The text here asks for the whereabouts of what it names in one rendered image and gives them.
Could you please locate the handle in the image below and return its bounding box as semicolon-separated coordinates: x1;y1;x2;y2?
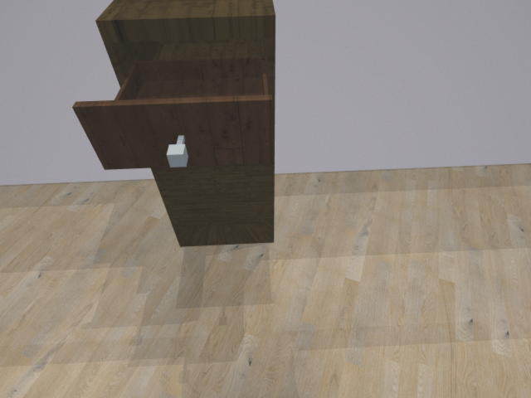
167;135;188;167

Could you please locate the drawer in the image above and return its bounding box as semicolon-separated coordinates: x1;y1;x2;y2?
72;57;273;170

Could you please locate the cabinet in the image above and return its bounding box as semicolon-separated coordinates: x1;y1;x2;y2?
95;0;275;247

